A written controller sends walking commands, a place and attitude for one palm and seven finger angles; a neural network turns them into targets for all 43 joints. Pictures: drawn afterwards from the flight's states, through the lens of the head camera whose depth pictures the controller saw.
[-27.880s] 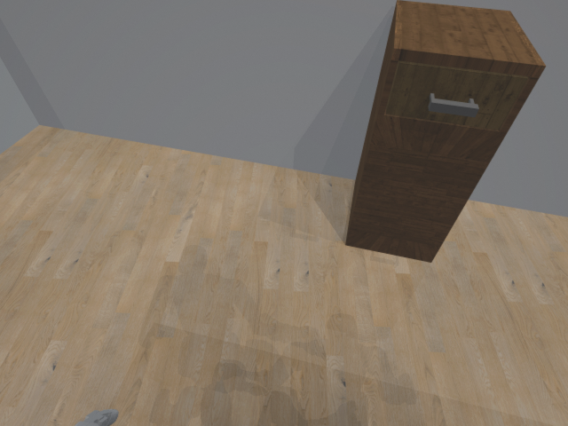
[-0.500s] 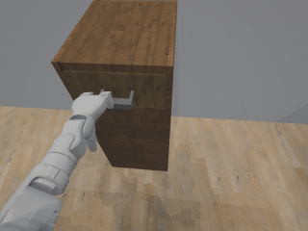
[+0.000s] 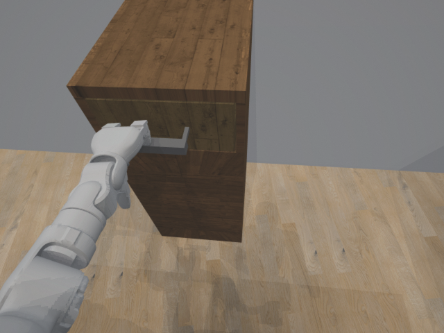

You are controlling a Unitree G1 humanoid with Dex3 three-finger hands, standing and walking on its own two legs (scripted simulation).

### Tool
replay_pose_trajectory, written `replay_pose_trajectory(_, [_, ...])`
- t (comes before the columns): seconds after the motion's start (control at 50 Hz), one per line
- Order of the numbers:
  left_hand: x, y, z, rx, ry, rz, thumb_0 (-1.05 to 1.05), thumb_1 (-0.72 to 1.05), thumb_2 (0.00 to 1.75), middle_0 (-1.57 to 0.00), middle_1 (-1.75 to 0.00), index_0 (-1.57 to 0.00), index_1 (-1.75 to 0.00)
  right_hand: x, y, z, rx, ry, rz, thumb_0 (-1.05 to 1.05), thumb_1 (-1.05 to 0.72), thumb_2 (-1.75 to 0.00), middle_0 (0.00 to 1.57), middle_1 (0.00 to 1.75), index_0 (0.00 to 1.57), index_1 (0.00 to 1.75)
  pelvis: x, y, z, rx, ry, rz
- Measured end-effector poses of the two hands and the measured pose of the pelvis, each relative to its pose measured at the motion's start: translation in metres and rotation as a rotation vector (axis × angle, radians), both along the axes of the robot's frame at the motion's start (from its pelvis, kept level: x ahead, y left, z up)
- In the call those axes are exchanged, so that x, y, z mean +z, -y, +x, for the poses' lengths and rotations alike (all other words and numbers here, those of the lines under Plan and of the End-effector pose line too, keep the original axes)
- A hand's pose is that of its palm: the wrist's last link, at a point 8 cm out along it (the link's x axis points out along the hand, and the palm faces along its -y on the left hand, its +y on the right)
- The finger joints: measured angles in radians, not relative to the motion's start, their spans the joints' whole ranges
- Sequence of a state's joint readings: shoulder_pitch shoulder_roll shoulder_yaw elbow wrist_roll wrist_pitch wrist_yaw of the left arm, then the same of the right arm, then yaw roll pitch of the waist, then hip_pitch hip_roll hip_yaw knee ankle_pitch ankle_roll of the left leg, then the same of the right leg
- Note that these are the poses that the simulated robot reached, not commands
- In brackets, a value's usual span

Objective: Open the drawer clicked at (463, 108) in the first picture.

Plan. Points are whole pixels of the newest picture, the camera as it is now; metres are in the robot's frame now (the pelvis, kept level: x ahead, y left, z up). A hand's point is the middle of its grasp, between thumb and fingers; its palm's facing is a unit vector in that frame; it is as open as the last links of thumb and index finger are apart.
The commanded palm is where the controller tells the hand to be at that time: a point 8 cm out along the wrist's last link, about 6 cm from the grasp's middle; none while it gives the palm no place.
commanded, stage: lower the fingers behind the handle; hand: left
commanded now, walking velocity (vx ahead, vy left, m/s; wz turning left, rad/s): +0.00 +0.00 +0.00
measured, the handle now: (162, 138) +0.53 +0.16 +0.00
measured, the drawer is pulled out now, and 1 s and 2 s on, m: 0.00 0.00 0.00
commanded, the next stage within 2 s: lift the fingers back up to retry in 1.48 s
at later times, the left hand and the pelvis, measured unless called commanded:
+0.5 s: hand (149, 156) +0.45 +0.17 +0.03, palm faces -0.07 -0.02 -1.00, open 14.0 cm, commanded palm +0.42 +0.18 +0.08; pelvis -0.01 +0.00 -0.01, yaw -2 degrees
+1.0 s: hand (154, 160) +0.45 +0.16 +0.02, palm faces +0.03 +0.01 -1.00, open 13.7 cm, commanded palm +0.42 +0.18 +0.04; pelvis -0.03 +0.00 -0.02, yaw -3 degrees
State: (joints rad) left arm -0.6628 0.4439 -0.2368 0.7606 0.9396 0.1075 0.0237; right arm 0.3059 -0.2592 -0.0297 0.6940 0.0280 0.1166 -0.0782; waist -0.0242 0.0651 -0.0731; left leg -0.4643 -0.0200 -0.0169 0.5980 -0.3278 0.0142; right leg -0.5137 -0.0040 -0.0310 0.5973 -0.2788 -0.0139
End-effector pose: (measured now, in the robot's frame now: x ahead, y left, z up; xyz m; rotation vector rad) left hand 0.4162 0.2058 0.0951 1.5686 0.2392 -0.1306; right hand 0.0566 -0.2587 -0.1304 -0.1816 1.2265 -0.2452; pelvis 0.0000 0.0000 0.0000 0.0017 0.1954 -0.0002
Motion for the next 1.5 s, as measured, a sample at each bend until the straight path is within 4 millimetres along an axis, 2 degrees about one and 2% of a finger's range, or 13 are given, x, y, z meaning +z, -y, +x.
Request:
replay_pose_trajectory(0.1, [0.012,0.043,-0.004,-0.291,0.128,-0.100,0.00,-0.48,0.30,-0.32,-1.20,-0.27,-1.20,0.006,0.015,0.009,0.014,0.033,-0.070,0.01,-0.91,-0.90,0.20,0.30,0.20,0.30,-0.005,-0.002,0.000,0.011,0.000,-0.004])
replay_pose_trajectory(0.14, [0.013,0.059,0.000,-0.347,0.200,-0.135,0.00,-0.49,0.30,-0.32,-1.20,-0.28,-1.20,0.007,0.018,0.013,0.009,0.055,-0.072,0.01,-0.91,-0.90,0.20,0.30,0.20,0.30,-0.009,-0.003,-0.002,0.001,-0.012,-0.004])
replay_pose_trajectory(0.18, [0.011,0.067,0.006,-0.342,0.268,-0.154,0.00,-0.49,0.30,-0.32,-1.20,-0.29,-1.20,0.007,0.018,0.016,0.001,0.077,-0.062,0.01,-0.91,-0.90,0.20,0.30,0.20,0.30,-0.011,-0.003,-0.004,-0.014,-0.030,-0.001])
replay_pose_trajectory(0.26, [-0.004,0.057,0.018,-0.208,0.330,-0.091,0.00,-0.49,0.30,-0.31,-1.20,-0.30,-1.20,0.001,0.012,0.014,-0.013,0.095,-0.018,0.01,-0.91,-0.90,0.20,0.30,0.20,0.30,-0.015,-0.002,-0.009,-0.045,-0.064,0.007])
replay_pose_trajectory(0.36, [-0.024,0.027,0.016,-0.034,0.235,0.051,0.00,-0.48,0.30,-0.31,-1.20,-0.31,-1.20,-0.011,-0.002,0.001,-0.049,0.060,0.050,0.01,-0.91,-0.90,0.20,0.30,0.20,0.30,-0.014,-0.001,-0.010,-0.058,-0.077,0.009])
replay_pose_trajectory(0.4, [-0.022,0.025,0.015,-0.019,0.210,0.033,0.00,-0.48,0.30,-0.31,-1.20,-0.29,-1.19,-0.012,-0.005,-0.006,-0.060,0.038,0.059,0.01,-0.91,-0.90,0.20,0.30,0.20,0.30,-0.012,0.000,-0.010,-0.053,-0.068,0.007])
replay_pose_trajectory(0.5, [-0.010,0.038,0.016,-0.100,0.167,-0.029,0.00,-0.49,0.30,-0.30,-1.20,-0.29,-1.19,-0.007,-0.004,-0.019,-0.071,0.008,0.031,0.01,-0.91,-0.90,0.20,0.30,0.20,0.30,-0.009,0.002,-0.006,-0.038,-0.046,0.002])
replay_pose_trajectory(0.58, [-0.016,0.046,0.014,-0.165,0.156,-0.057,0.00,-0.49,0.30,-0.31,-1.20,-0.30,-1.19,-0.003,0.005,-0.025,-0.080,0.010,0.001,0.01,-0.91,-0.90,0.20,0.30,0.20,0.30,-0.010,0.002,-0.006,-0.043,-0.043,0.002])
replay_pose_trajectory(0.76, [-0.027,0.038,0.005,-0.178,0.272,-0.051,0.00,-0.49,0.30,-0.27,-1.21,-0.31,-1.20,-0.003,0.019,-0.030,-0.066,0.015,-0.030,0.01,-0.91,-0.90,0.20,0.30,0.20,0.30,-0.016,0.001,-0.015,-0.051,-0.076,0.004])
replay_pose_trajectory(0.98, [-0.026,0.045,0.009,-0.113,0.269,-0.002,0.00,-0.49,0.30,-0.30,-1.20,-0.30,-1.30,-0.008,0.008,-0.035,-0.065,0.032,-0.003,0.01,-0.91,-0.90,0.20,0.30,0.20,0.30,-0.019,-0.001,-0.026,-0.047,-0.081,0.005])
replay_pose_trajectory(1.14, [-0.023,0.044,0.015,-0.106,0.237,-0.009,0.00,-0.49,0.30,-0.31,-1.20,-0.31,-1.37,-0.011,0.004,-0.057,-0.068,0.014,-0.014,0.01,-0.91,-0.90,0.20,0.30,0.20,0.30,-0.024,-0.002,-0.037,-0.048,-0.092,0.007])
replay_pose_trajectory(1.32, [-0.026,0.041,0.011,-0.134,0.258,-0.018,0.00,-0.49,0.30,-0.28,-1.20,-0.28,-1.33,-0.015,0.007,-0.084,-0.091,-0.024,-0.036,0.01,-0.91,-0.90,0.20,0.30,0.20,0.30,-0.031,-0.005,-0.043,-0.055,-0.106,0.005])
replay_pose_trajectory(1.5, [-0.029,0.042,0.009,-0.136,0.277,-0.007,0.00,-0.49,0.30,-0.28,-1.19,-0.27,-1.32,-0.018,0.002,-0.090,-0.092,-0.033,-0.028,0.01,-0.91,-0.90,0.20,0.30,0.20,0.30,-0.032,-0.009,-0.046,-0.052,-0.111,0.003])
